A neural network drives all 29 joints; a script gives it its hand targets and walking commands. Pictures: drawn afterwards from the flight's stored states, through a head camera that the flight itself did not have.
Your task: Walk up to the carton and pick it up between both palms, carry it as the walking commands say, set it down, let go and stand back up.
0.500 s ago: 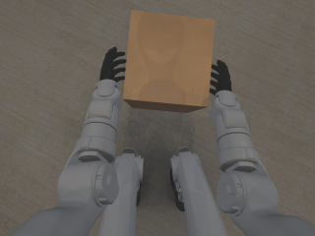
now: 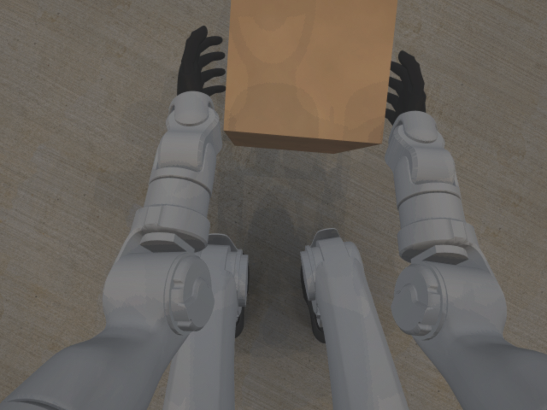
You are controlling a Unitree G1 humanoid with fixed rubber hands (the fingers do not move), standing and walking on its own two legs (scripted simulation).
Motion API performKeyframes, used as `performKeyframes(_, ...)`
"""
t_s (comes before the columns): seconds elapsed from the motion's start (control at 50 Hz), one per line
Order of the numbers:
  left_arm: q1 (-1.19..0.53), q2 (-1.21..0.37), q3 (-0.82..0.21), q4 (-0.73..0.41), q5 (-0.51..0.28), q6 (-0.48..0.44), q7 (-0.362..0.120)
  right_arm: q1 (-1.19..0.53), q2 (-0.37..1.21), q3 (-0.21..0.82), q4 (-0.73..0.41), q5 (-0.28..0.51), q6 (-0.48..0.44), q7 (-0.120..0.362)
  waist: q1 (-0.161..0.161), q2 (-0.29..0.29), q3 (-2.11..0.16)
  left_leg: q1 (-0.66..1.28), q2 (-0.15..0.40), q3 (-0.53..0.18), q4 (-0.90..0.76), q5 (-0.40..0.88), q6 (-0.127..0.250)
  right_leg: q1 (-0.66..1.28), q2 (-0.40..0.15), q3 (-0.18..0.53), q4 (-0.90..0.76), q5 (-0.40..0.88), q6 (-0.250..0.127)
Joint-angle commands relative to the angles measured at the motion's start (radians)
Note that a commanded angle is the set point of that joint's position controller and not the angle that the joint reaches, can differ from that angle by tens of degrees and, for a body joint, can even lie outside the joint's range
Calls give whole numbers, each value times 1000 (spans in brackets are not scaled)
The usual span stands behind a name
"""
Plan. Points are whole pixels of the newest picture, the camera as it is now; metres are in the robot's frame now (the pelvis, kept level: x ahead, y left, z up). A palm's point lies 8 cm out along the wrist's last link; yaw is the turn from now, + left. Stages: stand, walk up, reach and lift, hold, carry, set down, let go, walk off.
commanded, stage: set down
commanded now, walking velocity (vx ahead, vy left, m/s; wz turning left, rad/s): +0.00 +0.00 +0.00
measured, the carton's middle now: (297, 78) +0.56 -0.05 -0.19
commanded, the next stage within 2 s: none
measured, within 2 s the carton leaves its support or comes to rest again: rests again in 1.46 s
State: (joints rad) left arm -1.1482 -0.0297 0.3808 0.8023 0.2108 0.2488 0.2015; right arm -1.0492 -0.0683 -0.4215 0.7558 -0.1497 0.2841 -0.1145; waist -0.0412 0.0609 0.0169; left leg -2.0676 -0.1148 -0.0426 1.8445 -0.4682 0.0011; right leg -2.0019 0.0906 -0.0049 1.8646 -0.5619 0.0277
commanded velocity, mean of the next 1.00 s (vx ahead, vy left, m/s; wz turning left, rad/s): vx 0.00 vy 0.00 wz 0.00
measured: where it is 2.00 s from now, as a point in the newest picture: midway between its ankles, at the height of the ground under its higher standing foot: (277, 311)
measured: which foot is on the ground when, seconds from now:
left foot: down 0.00-1.00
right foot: down 0.00-1.00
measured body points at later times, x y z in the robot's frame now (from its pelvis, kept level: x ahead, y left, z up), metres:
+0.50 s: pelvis -0.03 -0.02 -0.06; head +0.35 -0.05 +0.18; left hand +0.55 +0.09 -0.21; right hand +0.52 -0.19 -0.24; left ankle +0.12 +0.10 -0.43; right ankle +0.10 -0.12 -0.43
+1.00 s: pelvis -0.02 -0.03 -0.09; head +0.34 -0.05 +0.16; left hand +0.56 +0.11 -0.23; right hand +0.54 -0.18 -0.26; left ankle +0.12 +0.10 -0.43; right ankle +0.10 -0.12 -0.43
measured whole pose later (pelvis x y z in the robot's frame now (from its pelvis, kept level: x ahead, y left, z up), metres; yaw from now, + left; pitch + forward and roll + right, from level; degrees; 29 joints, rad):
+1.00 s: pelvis -0.02 -0.03 -0.09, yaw +1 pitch +28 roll +2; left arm -1.53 0.23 0.26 0.95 0.02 0.26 0.20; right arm -1.47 -0.21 -0.27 0.93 0.00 0.24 -0.17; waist -0.03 0.05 0.52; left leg -2.14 -0.11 -0.03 2.15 -0.49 -0.07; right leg -2.12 0.11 -0.03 2.22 -0.57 -0.03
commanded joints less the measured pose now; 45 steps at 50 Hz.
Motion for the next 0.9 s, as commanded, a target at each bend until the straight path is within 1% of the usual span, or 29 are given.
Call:
performKeyframes(0.0, -561, -994, -426, 56, -122, -14, -244, -784, 899, 479, -116, 142, -77, 287, -70, -2, -1190, 723, -77, 1, -82, 223, -10, 334, 69, -50, -136, 260, -10)
performKeyframes(0.16, -682, -933, -444, 15, -154, -12, -263, -841, 904, 477, -80, 161, -63, 269, -63, 5, -1231, 617, -70, 47, -9, 173, -4, 377, 64, -39, -86, 252, -11)
performKeyframes(0.28, -758, -884, -460, -11, -187, -9, -283, -936, 897, 517, -118, 197, -59, 246, -45, -15, -1316, 568, -61, 78, 57, 165, 2, 481, 58, -26, -45, 274, -6)
performKeyframes(0.3, -760, -919, -491, -18, -203, -6, -280, -927, 861, 513, -115, 191, -64, 251, -92, 16, -1338, 588, -61, 70, 67, 172, -6, 479, 55, -34, -32, 288, -14)
performKeyframes(0.32, -777, -903, -497, -30, -212, -7, -282, -952, 860, 529, -126, 201, -64, 249, -73, 11, -1365, 597, -60, 75, 79, 180, -6, 495, 52, -32, -21, 295, -16)
performKeyframes(0.34, -794, -894, -509, -40, -226, -7, -283, -971, 852, 541, -135, 209, -64, 247, -79, 3, -1392, 602, -57, 77, 92, 186, -6, 518, 51, -32, -11, 305, -17)
performKeyframes(0.38, -829, -876, -534, -62, -256, -6, -284, -1024, 847, 579, -177, 236, -62, 242, -70, -18, -1474, 628, -52, 80, 117, 209, -3, 578, 50, -30, 11, 335, -17)
performKeyframes(0.44, -890, -822, -589, -117, -311, -3, -279, -1102, 836, 649, -253, 291, -53, 228, -54, -57, -1643, 692, -43, 88, 159, 252, 2, 718, 48, -25, 47, 400, -16)
performKeyframes(0.46, -893, -820, -597, -131, -339, -4, -275, -1150, 831, 676, -288, 311, -49, 221, -55, -82, -1709, 739, -42, 92, 171, 272, 5, 769, 49, -25, 52, 419, -12)
performKeyframes(0.48, -904, -835, -597, -137, -367, -10, -270, -1189, 841, 703, -330, 335, -51, 214, -49, -124, -1764, 764, -47, 95, 187, 328, 9, 831, 47, -30, 58, 489, -6)
performKeyframes(0.5, -899, -839, -584, -115, -380, -10, -268, -1216, 832, 718, -366, 345, -53, 207, -44, -155, -1751, 723, -52, 91, 194, 346, 14, 866, 40, -24, 63, 530, 1)
performKeyframes(0.52, -866, -842, -550, -39, -374, -2, -274, -1242, 817, 717, -372, 336, -54, 202, -39, -190, -1657, 637, -52, 88, 194, 303, 25, 859, 34, -16, 62, 501, 5)
performKeyframes(0.54, -824, -847, -506, 49, -356, 7, -287, -1253, 813, 711, -355, 320, -56, 201, -24, -225, -1526, 535, -52, 88, 192, 243, 37, 834, 30, -6, 57, 444, 7)
performKeyframes(0.56, -796, -842, -453, 128, -331, 10, -303, -1251, 813, 696, -310, 301, -58, 205, -1, -255, -1383, 435, -50, 90, 192, 179, 48, 787, 26, 8, 50, 372, 7)
performKeyframes(0.58, -778, -830, -396, 193, -298, 10, -321, -1232, 812, 669, -246, 279, -58, 214, 19, -269, -1234, 351, -46, 92, 194, 122, 54, 713, 25, 22, 43, 296, 5)
performKeyframes(0.62, -766, -797, -312, 253, -239, -1, -350, -1164, 828, 617, -120, 245, -59, 234, 56, -254, -1021, 242, -39, 95, 204, 64, 58, 585, 24, 52, 33, 197, -2)
performKeyframes(0.64, -775, -775, -291, 252, -216, -9, -361, -1121, 833, 588, -59, 237, -59, 242, 66, -237, -962, 218, -34, 94, 209, 55, 59, 541, 24, 64, 34, 175, -6)
performKeyframes(0.66, -795, -756, -286, 234, -200, -17, -368, -1084, 836, 558, -12, 233, -59, 249, 70, -207, -938, 217, -28, 92, 212, 56, 58, 510, 27, 70, 40, 173, -12)
performKeyframes(0.68, -824, -741, -296, 198, -194, -25, -371, -1057, 840, 534, 11, 234, -60, 254, 69, -171, -952, 241, -26, 88, 214, 74, 56, 496, 31, 68, 52, 201, -18)
performKeyframes(0.72, -905, -731, -355, 65, -216, -46, -364, -1020, 868, 518, 2, 257, -67, 254, 51, -87, -1089, 330, -27, 88, 224, 169, 42, 531, 39, 59, 81, 341, -24)
performKeyframes(0.76, -988, -752, -474, -101, -274, -64, -346, -1020, 913, 557, -53, 311, -76, 247, 22, -10, -1307, 480, -24, 92, 236, 277, 24, 574, 51, 44, 109, 474, -27)
performKeyframes(0.8, -1051, -767, -562, -218, -339, -77, -324, -1035, 925, 583, -81, 360, -80, 236, -2, 39, -1474, 608, -24, 96, 251, 357, 13, 623, 56, 36, 124, 551, -32)
performKeyframes(0.82, -1050, -778, -574, -215, -351, -73, -317, -1050, 912, 581, -78, 364, -79, 232, -14, 48, -1514, 639, -22, 95, 253, 354, 12, 636, 54, 34, 126, 542, -34)
performKeyframes(0.84, -1026, -790, -562, -178, -352, -64, -313, -1059, 891, 567, -60, 352, -76, 230, -21, 46, -1500, 636, -20, 94, 247, 317, 13, 632, 50, 33, 121, 491, -38)
performKeyframes(0.86, -980, -804, -536, -113, -344, -52, -314, -1052, 869, 548, -27, 324, -71, 231, -29, 39, -1445, 608, -21, 94, 239, 265, 14, 618, 47, 31, 111, 421, -41)
performKeyframes(0.88, -909, -825, -492, 24, -324, -34, -325, -1031, 852, 515, 51, 281, -62, 237, -45, 14, -1260, 516, -21, 94, 221, 178, 17, 562, 43, 24, 91, 336, -43)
